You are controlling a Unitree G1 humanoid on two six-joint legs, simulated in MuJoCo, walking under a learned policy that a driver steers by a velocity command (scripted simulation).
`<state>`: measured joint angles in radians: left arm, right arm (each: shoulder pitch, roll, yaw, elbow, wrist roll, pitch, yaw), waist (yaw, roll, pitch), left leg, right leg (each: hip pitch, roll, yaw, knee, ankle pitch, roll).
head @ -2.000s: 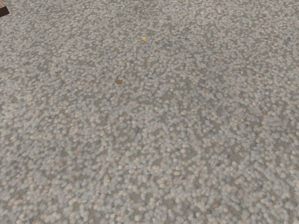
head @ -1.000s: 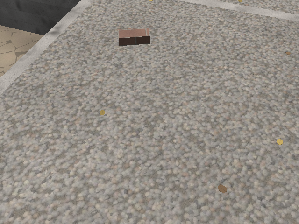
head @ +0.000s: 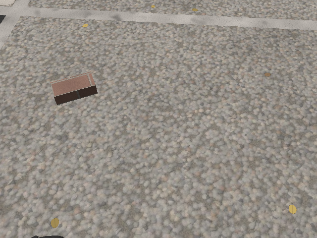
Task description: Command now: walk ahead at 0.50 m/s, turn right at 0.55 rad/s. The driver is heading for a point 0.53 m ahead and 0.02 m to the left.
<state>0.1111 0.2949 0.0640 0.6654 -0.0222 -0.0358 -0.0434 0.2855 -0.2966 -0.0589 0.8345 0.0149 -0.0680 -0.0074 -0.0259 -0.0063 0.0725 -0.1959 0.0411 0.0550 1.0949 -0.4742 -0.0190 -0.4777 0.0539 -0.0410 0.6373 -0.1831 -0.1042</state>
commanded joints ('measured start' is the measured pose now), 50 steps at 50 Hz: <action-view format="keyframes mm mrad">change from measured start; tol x32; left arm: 1 206 159 49 -18 5 -25 10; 22 412 14 -4 -3 -9 -19 57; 50 -69 78 0 6 46 20 48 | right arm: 1 -97 -125 -14 -153 18 -80 12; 50 33 -59 13 36 -21 88 -22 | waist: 1 92 3 -190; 19 26 -123 -98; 22 -8 370 -384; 50 -31 -134 -167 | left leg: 1 -588 32 -152 192 68 33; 19 -134 -32 -104 -640 436 31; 23 460 336 -843 -823 -128 280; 33 35 144 -154 -833 1012 229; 41 58 116 -157 -678 741 143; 45 -210 -10 -110 -315 -162 -27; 50 -72 15 -97 -395 47 -59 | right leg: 1 614 -305 567 -347 8 -229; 18 348 -209 432 -249 95 -84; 24 -307 -38 226 645 -281 72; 40 168 -59 66 -157 180 86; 43 590 -309 300 -138 888 -89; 50 198 -260 287 -324 230 -82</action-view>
